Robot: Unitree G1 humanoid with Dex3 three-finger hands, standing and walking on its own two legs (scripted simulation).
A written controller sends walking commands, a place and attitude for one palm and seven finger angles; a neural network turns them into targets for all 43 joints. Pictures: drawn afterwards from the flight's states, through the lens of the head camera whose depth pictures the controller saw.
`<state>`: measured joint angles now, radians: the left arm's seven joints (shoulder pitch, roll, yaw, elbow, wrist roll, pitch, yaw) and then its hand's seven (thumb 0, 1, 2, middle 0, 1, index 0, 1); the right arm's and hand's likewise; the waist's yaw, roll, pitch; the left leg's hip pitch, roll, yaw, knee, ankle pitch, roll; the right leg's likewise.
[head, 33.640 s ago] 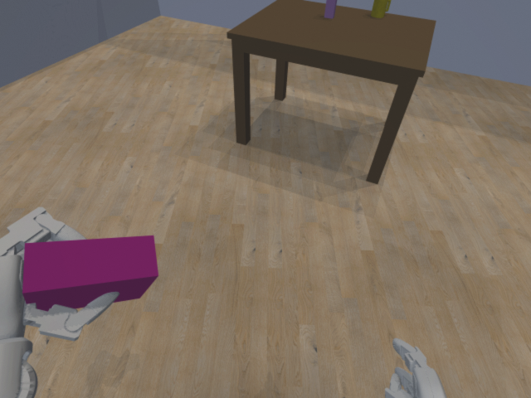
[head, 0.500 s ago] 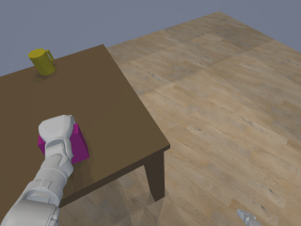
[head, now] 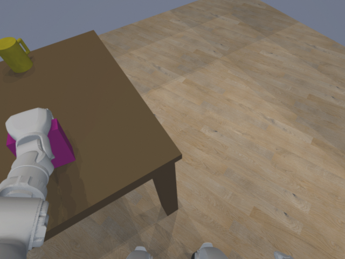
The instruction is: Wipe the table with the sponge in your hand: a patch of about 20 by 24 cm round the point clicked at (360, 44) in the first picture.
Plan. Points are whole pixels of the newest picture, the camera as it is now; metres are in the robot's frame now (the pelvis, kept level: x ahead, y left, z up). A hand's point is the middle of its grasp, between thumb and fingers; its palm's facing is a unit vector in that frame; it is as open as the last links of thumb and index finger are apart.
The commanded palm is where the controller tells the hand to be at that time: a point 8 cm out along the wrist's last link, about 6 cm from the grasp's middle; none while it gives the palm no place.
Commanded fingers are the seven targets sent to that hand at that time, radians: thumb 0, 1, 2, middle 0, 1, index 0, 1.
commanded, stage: wipe forward along the middle lane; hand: left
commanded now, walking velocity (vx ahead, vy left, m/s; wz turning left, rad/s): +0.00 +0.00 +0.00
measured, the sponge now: (47, 152) +0.38 +0.34 -0.02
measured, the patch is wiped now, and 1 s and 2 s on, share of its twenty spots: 1.00 1.00 1.00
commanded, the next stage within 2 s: slide back across to the first lane in 0.28 s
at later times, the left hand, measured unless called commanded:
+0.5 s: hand (34, 126) +0.44 +0.37 +0.02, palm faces -0.13 +0.03 -0.99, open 9.3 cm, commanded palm +0.42 +0.37 +0.06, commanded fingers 0.00 0.10 1.30 -1.20 -1.60 -1.20 -1.60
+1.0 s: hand (17, 130) +0.43 +0.41 +0.03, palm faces -0.07 -0.02 -1.00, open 9.3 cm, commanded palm +0.38 +0.42 +0.06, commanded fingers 0.00 0.10 1.30 -1.20 -1.60 -1.20 -1.60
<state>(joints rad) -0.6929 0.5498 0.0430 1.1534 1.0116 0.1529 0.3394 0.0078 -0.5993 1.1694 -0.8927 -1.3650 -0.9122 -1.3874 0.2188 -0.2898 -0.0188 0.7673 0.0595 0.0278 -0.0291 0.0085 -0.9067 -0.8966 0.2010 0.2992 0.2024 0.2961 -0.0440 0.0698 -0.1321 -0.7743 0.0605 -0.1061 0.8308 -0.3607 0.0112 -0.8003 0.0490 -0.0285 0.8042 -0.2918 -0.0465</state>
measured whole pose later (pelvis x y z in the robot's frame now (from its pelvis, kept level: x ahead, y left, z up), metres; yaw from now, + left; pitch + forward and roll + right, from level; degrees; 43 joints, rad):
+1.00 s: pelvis +0.05 +0.07 +0.02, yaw -2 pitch +15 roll -2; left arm -0.53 0.53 0.11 0.98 1.04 0.14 0.35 -0.01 -0.52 1.14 -0.81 -1.45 -0.83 -1.48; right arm 0.22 -0.27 -0.04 0.74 0.06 0.09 0.02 0.01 -0.91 -0.90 0.20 0.30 0.20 0.30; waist -0.03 0.04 -0.15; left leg -0.63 0.02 -0.05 0.76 -0.39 0.00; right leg -0.63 0.00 0.03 0.66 -0.30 0.04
